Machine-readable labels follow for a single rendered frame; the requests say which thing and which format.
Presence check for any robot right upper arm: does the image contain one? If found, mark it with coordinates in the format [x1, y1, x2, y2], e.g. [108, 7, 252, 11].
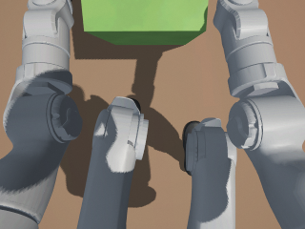
[226, 94, 305, 229]

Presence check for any right robot foot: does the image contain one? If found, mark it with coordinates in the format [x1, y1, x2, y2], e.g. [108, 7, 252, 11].
[183, 120, 200, 176]

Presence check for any carton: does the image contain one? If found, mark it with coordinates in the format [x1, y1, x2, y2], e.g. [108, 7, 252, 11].
[81, 0, 209, 45]

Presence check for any robot left forearm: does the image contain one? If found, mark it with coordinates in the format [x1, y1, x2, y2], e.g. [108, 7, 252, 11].
[3, 0, 74, 134]

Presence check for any robot right forearm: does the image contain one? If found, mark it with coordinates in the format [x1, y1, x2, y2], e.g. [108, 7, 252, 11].
[213, 0, 305, 109]

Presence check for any robot left upper arm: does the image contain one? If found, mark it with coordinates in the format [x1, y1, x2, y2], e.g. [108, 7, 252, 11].
[0, 93, 83, 229]

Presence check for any robot left thigh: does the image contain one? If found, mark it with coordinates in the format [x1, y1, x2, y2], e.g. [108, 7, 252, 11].
[76, 105, 149, 229]

